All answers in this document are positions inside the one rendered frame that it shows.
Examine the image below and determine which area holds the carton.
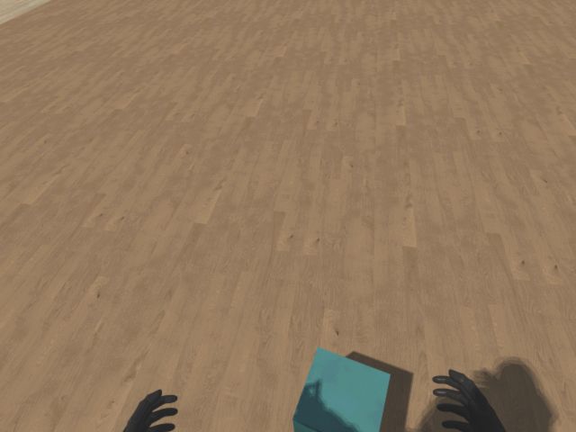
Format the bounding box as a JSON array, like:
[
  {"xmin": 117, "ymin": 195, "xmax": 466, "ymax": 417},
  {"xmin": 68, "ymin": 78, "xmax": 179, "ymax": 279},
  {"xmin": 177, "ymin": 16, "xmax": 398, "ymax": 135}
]
[{"xmin": 292, "ymin": 347, "xmax": 391, "ymax": 432}]

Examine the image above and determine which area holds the robot right hand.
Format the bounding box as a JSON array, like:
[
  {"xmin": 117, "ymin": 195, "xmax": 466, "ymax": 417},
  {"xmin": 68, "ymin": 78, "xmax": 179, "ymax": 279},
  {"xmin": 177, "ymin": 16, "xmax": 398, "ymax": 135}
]
[{"xmin": 432, "ymin": 369, "xmax": 506, "ymax": 432}]

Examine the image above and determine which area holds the robot left hand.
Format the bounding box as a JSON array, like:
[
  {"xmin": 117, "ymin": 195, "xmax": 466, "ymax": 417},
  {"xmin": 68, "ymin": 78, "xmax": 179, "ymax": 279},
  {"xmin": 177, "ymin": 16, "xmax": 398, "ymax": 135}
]
[{"xmin": 123, "ymin": 390, "xmax": 178, "ymax": 432}]

